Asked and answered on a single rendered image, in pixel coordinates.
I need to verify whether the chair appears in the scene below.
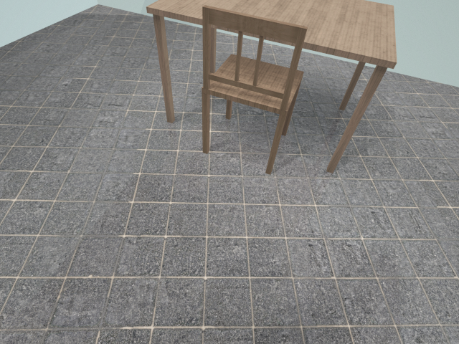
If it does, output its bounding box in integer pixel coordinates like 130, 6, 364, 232
202, 5, 308, 174

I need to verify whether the table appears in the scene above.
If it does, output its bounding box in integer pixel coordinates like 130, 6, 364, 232
146, 0, 397, 173

